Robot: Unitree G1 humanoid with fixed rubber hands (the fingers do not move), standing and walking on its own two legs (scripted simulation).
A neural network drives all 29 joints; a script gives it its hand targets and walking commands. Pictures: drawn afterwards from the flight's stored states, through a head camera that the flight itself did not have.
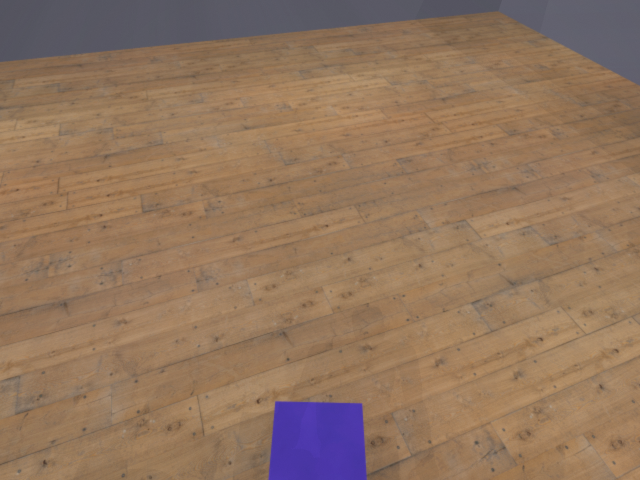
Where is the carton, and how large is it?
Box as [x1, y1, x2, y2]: [268, 401, 366, 479]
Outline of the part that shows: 275,401 268,479 366,479 361,403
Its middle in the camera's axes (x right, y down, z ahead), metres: -0.01 +0.56 +0.96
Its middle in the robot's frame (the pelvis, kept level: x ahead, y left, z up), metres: +0.29 -0.01 -0.61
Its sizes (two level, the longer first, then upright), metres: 0.210 0.200 0.250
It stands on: the floor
